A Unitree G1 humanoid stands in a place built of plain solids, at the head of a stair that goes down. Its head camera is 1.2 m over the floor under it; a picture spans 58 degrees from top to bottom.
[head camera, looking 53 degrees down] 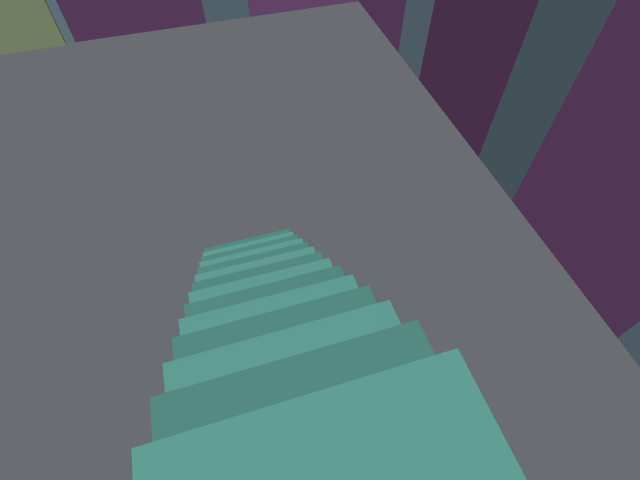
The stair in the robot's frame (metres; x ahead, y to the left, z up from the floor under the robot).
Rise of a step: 0.19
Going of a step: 0.20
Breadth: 0.92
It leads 17 degrees to the left of straight ahead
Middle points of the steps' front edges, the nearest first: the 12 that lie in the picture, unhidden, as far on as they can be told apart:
0.37 0.04 0.00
0.56 0.10 -0.19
0.75 0.15 -0.38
0.93 0.21 -0.57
1.12 0.27 -0.77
1.31 0.32 -0.96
1.49 0.38 -1.15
1.68 0.44 -1.34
1.86 0.49 -1.53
2.05 0.55 -1.72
2.24 0.61 -1.92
2.42 0.66 -2.11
